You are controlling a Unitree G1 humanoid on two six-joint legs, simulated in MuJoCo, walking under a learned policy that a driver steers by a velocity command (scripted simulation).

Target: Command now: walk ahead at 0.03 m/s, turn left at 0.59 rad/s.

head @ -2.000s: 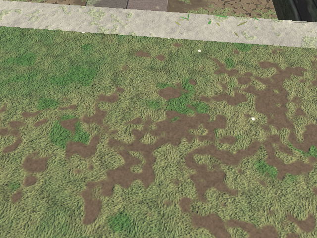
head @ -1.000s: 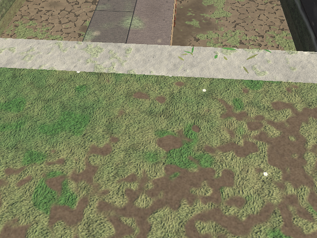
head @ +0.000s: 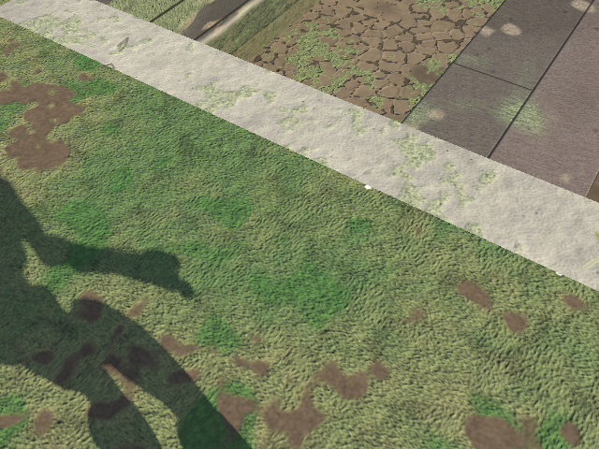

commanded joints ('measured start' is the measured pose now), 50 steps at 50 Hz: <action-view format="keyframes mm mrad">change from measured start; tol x32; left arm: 1 47 217 60 -63 42 1 4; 50 -41 51 -3 -81 -32 -34 4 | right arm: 1 43 -137 -38 -97 -8 -23 5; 50 288 -165 -51 180 -1 -125 53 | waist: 1 -2 -315 -118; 18 -5 -197 -85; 21 3 251 -141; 45 10 -253 115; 50 -117 219 44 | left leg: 1 -219 12 69 390 -406 -41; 6 -245 94 134 624 -174 -122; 16 34 148 257 77 -117 -81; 21 355 548 -192 -236 595 253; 41 95 115 208 -46 -316 16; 47 212 129 265 -88 -157 68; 50 510 464 -384 -418 -373 237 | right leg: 1 232 -453 441 -201 474 -301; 16 235 -321 5 -142 388 -238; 19 90 -253 -69 -6 215 -113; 21 -177 -88 -119 362 -438 33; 26 -135 -101 -42 519 -246 64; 37 274 -158 9 -117 300 -15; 40 64 -134 23 -165 -393 -101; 45 24 -329 302 -329 -578 -216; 50 -384 -13 -107 343 -254 -34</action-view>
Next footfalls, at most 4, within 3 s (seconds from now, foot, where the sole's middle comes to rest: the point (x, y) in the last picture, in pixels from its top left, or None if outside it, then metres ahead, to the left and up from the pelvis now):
0.38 left None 0.02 0.14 -0.77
0.72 right None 0.05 -0.10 -0.77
1.42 right None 0.41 -0.02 -0.77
1.90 left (224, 407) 0.56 0.22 -0.77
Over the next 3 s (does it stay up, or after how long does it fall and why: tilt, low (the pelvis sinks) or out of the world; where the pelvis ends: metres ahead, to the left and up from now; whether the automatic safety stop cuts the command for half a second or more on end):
stays up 0.47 0.08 0.01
